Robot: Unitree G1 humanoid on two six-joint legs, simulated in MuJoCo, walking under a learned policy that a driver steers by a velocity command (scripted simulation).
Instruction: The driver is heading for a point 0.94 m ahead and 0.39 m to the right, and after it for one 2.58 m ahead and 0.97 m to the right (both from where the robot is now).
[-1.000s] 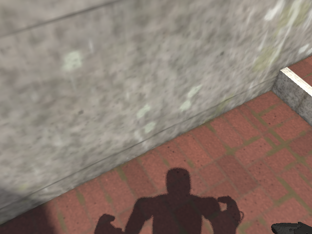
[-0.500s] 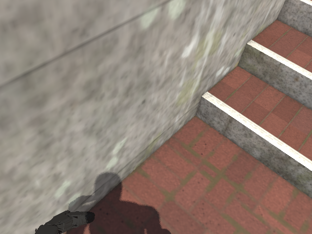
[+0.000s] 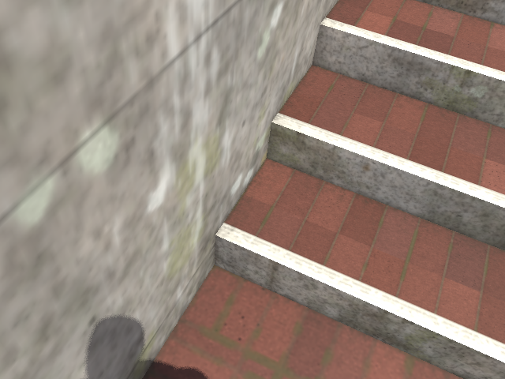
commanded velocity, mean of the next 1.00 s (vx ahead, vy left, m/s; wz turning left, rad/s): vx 0.95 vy -0.09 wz -0.43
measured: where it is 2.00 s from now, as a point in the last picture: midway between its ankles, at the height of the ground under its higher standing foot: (452, 157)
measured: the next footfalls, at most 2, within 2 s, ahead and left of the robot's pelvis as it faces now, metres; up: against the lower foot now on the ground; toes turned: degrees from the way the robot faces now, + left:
right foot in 0.26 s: +0.33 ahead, -0.25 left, +0.00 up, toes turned -16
left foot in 0.80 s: +0.79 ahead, -0.43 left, +0.15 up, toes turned -26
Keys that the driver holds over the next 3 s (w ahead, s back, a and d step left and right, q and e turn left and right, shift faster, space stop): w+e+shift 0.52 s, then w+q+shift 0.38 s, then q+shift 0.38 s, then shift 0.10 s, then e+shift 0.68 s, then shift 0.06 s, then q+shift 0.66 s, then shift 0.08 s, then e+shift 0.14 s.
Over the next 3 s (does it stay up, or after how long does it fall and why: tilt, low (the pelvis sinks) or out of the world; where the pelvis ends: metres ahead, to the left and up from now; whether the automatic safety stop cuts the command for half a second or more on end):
stays up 1.15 -0.53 0.30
